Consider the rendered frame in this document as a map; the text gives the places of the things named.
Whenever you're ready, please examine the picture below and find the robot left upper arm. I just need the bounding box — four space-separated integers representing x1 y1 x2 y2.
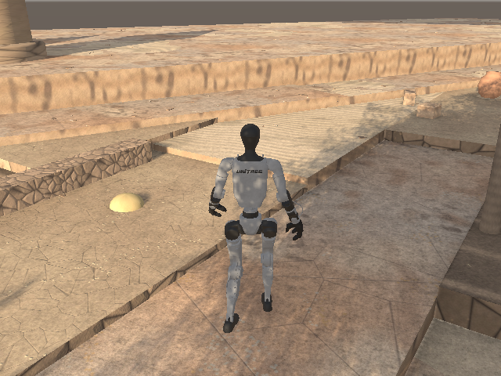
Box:
213 157 234 199

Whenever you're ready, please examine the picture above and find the humanoid robot torso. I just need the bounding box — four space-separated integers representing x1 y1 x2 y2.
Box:
232 154 268 235

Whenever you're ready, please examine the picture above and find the robot right upper arm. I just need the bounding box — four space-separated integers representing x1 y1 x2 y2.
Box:
266 158 289 203

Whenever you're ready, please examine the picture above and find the left robot forearm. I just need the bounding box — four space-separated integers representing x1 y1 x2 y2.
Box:
209 187 221 209

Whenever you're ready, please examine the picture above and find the robot left hand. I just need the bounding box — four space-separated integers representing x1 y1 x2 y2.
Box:
208 204 227 217

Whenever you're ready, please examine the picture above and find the robot right foot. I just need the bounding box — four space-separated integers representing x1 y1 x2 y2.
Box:
261 293 272 312

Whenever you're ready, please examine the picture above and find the right robot forearm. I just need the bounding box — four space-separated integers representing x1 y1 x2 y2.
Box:
282 190 300 224

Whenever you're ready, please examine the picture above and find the robot right hand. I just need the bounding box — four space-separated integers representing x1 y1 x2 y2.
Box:
286 220 304 240

